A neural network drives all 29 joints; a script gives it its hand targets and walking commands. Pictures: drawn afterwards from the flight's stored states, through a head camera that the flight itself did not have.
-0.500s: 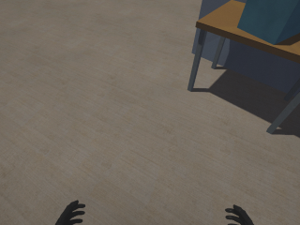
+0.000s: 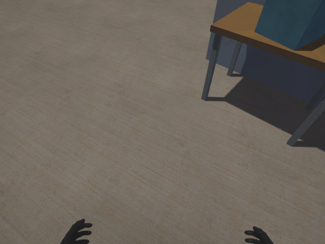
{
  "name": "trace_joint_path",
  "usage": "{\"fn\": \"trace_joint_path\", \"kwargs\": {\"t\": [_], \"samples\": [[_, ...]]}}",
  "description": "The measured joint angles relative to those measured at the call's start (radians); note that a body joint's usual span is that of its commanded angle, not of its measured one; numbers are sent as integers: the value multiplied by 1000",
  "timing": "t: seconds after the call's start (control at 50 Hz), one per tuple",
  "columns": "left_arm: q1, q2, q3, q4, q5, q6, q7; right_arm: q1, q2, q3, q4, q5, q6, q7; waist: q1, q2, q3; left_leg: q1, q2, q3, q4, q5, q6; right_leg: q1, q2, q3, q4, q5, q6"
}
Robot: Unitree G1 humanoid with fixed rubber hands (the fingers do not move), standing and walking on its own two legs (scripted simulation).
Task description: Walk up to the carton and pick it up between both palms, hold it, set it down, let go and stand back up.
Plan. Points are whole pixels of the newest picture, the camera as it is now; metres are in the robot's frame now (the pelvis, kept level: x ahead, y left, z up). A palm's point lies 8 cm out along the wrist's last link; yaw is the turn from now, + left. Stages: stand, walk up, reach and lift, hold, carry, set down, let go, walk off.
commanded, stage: stand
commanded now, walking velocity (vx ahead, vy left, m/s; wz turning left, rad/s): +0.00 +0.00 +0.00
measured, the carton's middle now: (298, 11) +1.29 -0.75 +0.04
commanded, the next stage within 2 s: none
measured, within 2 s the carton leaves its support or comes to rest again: neither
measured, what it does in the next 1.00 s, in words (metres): stands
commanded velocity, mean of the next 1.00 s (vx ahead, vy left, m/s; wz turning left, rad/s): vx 0.00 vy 0.00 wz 0.00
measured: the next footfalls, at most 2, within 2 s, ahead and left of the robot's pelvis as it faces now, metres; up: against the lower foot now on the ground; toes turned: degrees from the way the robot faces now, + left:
none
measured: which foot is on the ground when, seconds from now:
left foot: down 0.00-1.00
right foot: down 0.00-1.00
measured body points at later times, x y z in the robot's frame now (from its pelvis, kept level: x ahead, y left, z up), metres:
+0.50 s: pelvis +0.00 +0.00 +0.00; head +0.01 +0.00 +0.45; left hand +0.13 +0.25 -0.10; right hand +0.11 -0.25 -0.11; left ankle +0.01 +0.12 -0.73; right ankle +0.02 -0.12 -0.73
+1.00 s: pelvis +0.00 +0.00 +0.00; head +0.00 +0.00 +0.45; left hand +0.12 +0.25 -0.11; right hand +0.10 -0.25 -0.11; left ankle +0.01 +0.12 -0.73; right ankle +0.02 -0.12 -0.73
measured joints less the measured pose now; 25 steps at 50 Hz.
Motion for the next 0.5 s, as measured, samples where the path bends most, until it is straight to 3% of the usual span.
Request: {"fn": "trace_joint_path", "kwargs": {"t": [0.5], "samples": [[2,3,-2,18,-2,3,1,11,-6,4,9,1,4,-2,0,5,2,8,3,4,-14,8,-2,5,2,4,-12,9,-1]]}}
